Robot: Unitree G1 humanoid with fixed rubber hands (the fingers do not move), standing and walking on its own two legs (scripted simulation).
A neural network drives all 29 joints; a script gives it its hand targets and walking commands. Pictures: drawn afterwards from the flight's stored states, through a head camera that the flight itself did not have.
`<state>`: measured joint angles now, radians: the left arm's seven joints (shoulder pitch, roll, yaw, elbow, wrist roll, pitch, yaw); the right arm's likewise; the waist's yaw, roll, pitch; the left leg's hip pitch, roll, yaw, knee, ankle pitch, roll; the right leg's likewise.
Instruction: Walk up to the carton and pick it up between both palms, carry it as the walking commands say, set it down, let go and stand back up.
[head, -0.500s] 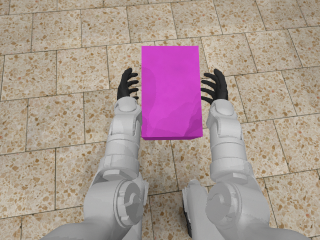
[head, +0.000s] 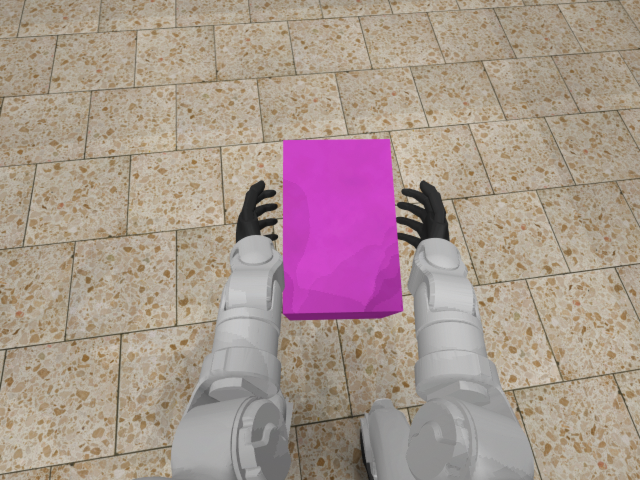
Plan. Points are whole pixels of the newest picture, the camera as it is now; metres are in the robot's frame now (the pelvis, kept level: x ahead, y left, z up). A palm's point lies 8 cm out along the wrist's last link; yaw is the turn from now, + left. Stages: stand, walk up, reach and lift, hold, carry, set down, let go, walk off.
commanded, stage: reach and lift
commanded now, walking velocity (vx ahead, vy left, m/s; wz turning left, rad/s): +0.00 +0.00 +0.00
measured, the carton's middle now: (336, 236) +0.45 +0.00 -0.12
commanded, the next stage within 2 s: none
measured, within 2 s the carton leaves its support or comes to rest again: neither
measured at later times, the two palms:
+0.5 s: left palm (241, 228) +0.38 +0.12 +0.04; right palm (456, 233) +0.39 -0.11 +0.05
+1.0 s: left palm (230, 207) +0.37 +0.12 +0.12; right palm (498, 221) +0.37 -0.12 +0.13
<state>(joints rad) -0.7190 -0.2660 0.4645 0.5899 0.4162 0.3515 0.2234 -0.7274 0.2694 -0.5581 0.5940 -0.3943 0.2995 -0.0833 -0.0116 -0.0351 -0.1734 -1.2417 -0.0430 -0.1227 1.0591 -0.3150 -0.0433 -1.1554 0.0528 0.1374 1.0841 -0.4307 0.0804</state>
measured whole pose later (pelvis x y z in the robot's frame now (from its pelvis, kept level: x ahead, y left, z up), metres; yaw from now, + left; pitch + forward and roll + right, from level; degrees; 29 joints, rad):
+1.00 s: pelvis +0.03 +0.00 +0.09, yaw +0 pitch +2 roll +0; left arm -0.51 -0.24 0.34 0.53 0.42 0.53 0.09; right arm -0.51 0.24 -0.41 0.57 -0.36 0.47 -0.06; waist -0.01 -0.04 -0.02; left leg -0.35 -0.02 -0.11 0.46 -0.15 -0.03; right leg -0.27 0.00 0.15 0.47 -0.24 0.06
